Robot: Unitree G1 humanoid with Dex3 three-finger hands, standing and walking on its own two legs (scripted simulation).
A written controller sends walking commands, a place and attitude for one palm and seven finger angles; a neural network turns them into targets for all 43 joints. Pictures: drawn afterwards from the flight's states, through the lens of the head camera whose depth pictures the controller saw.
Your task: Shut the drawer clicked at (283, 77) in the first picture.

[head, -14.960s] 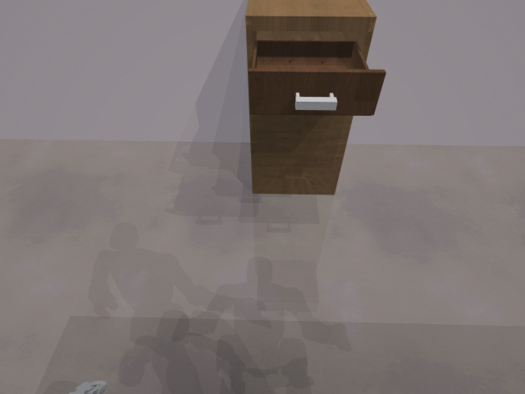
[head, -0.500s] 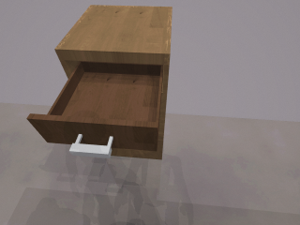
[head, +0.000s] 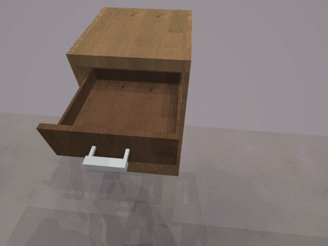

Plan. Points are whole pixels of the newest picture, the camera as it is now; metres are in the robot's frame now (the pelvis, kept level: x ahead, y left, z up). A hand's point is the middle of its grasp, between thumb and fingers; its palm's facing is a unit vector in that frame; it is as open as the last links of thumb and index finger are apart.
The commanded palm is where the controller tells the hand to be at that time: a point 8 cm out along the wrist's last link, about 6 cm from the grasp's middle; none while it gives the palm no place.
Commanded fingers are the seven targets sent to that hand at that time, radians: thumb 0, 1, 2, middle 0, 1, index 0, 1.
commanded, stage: look again from close up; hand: left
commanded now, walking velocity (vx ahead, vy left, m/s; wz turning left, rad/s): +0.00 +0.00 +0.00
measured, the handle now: (108, 157) +0.35 +0.19 -0.02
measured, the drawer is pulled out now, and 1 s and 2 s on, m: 0.30 0.30 0.30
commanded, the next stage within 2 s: shuffle to correct the standing spot in 0.08 s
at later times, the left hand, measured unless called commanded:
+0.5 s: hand out of the picture +0.00 +0.15 -0.18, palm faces +0.04 -0.98 -0.17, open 7.4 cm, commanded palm none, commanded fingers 0.00 0.90 0.90 -0.20 -0.30 -0.20 -0.30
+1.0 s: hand out of the picture +0.04 +0.21 -0.18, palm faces +0.02 -0.97 -0.23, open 7.4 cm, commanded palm none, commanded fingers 0.00 0.90 0.90 -0.20 -0.30 -0.20 -0.30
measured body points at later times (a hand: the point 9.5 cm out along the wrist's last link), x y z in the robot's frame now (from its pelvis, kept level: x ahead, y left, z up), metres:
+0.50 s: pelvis +0.04 +0.00 -0.01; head +0.06 -0.01 +0.44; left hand +0.00 +0.21 -0.17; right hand -0.03 -0.21 -0.17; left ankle -0.05 +0.12 -0.74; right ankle +0.03 -0.11 -0.74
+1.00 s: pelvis +0.00 +0.03 -0.01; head +0.01 +0.03 +0.44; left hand +0.04 +0.27 -0.17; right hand +0.06 -0.22 -0.16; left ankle +0.00 +0.12 -0.74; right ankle +0.03 -0.11 -0.74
